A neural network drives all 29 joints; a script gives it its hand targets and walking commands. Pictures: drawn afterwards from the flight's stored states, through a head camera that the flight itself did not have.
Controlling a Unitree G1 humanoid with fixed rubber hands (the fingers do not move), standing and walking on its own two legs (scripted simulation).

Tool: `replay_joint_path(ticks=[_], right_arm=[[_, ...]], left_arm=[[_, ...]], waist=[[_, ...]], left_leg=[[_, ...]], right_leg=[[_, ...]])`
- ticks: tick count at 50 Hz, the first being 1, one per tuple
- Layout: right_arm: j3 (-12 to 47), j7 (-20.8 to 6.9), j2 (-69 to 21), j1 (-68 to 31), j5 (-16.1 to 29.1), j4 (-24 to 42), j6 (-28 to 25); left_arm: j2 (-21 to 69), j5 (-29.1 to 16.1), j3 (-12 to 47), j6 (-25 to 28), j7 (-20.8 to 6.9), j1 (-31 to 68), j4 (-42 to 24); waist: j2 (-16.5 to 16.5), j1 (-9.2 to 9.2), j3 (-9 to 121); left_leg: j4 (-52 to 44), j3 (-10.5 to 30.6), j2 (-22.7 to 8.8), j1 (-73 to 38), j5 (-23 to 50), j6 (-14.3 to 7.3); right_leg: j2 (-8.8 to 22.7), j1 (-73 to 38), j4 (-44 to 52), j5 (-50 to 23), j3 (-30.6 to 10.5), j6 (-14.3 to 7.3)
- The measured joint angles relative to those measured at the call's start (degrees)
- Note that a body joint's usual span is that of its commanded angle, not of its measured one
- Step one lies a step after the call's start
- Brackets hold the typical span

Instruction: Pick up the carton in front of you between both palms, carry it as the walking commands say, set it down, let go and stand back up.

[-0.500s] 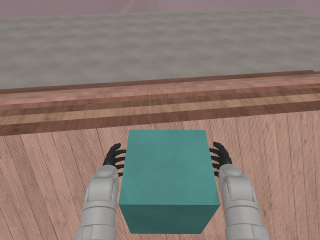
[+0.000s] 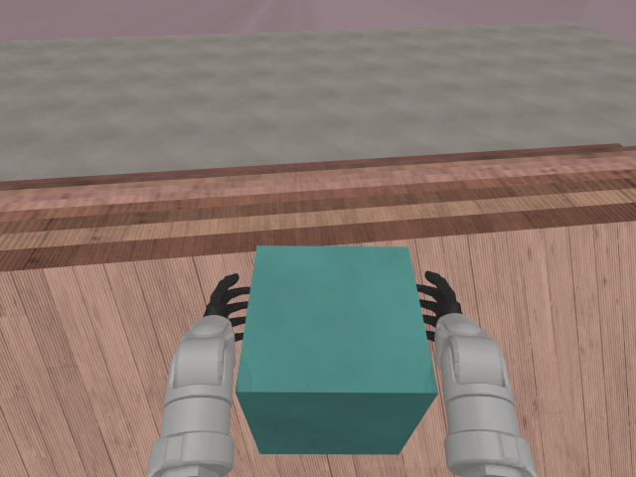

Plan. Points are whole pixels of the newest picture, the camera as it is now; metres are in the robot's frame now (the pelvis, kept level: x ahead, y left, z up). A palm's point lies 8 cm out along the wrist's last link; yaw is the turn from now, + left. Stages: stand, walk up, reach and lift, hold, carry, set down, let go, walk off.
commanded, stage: hold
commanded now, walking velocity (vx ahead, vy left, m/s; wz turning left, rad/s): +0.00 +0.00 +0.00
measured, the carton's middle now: (331, 355) +0.30 +0.00 -0.02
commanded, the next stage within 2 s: carry in 0.48 s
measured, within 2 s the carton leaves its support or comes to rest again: neither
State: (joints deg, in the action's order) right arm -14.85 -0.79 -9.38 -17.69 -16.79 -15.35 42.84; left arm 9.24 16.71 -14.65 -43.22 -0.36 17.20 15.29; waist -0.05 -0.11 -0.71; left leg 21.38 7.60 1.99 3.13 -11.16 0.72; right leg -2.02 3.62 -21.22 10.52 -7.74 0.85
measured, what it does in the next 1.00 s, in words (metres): walks ahead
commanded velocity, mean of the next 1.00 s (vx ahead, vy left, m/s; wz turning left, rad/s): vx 0.28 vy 0.00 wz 0.00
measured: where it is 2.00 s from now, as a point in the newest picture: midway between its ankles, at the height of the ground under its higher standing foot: (323, 347)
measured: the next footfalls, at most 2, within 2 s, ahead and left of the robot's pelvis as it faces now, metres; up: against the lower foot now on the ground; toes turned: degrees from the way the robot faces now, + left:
right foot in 1.02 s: +0.26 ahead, -0.10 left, +0.00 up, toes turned -7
left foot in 1.44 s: +0.62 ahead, +0.10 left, +0.00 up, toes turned +12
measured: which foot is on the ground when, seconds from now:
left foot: down 0.00-1.00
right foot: down 0.00-0.86, up 0.88-1.00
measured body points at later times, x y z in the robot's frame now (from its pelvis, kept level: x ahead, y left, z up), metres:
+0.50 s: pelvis +0.01 +0.00 +0.00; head -0.04 +0.00 +0.45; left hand +0.31 +0.15 +0.04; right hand +0.31 -0.15 +0.04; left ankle +0.02 +0.13 -0.75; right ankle +0.02 -0.13 -0.75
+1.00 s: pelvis +0.17 -0.01 -0.01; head +0.16 -0.02 +0.44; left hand +0.43 +0.14 +0.07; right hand +0.42 -0.17 +0.07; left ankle +0.04 +0.11 -0.75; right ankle +0.17 -0.10 -0.73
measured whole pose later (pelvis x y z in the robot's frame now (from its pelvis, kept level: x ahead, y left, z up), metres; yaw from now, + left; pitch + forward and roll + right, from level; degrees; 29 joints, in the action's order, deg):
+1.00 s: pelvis +0.17 -0.01 -0.01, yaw -1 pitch +6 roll -1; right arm -1.7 7.4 -7.4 -0.3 -3.6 27.0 66.2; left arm 7.3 2.5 -4.3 -66.3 6.8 -0.3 -27.1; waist -3.0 -0.9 9.4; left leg 24.9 -5.1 -4.1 7.3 -23.6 1.8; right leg 0.7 25.5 -38.8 25.4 8.5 -0.3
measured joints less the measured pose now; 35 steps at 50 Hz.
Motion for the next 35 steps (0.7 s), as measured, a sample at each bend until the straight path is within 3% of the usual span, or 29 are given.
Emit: replay_joint_path(ticks=[23, 26, 30, 35], right_arm=[[2.03, 0.23, 0.52, 2.05, 0.50, 1.66, 0.63], [2.34, 0.38, 0.65, 2.54, 1.00, 2.52, 0.98], [4.21, 1.31, 0.98, 4.07, 2.88, 6.57, 2.54], [6.63, 2.66, 1.31, 5.83, 5.71, 16.15, 7.00]], left_arm=[[-0.50, -0.55, 1.98, -0.71, 0.29, -2.05, -1.74], [-0.60, -1.02, 2.51, -1.01, 0.55, -2.44, -2.42], [-0.97, -2.94, 3.99, -2.55, 1.38, -4.13, -6.68], [-1.30, -6.41, 5.66, -6.69, 2.75, -5.97, -16.09]], waist=[[0.03, 0.01, 0.37], [-0.04, 0.11, 2.98], [-0.19, 0.33, 6.30], [-0.76, 0.46, 8.96]], left_leg=[[-1.63, -0.23, -0.14, -1.47, 0.02, -0.12], [2.04, -0.85, -0.22, 2.90, -2.00, -0.09], [6.02, -3.28, -1.44, 7.80, -7.74, -0.28], [10.39, -4.54, -2.90, 11.40, -8.02, 0.36]], right_leg=[[0.16, -1.41, 1.50, 0.04, 0.16, -0.11], [0.33, 3.08, -2.41, 2.43, 0.99, -0.09], [1.75, 8.47, -7.49, 9.99, 3.99, -0.33], [2.85, 11.73, -10.82, 8.04, 7.22, -0.15]])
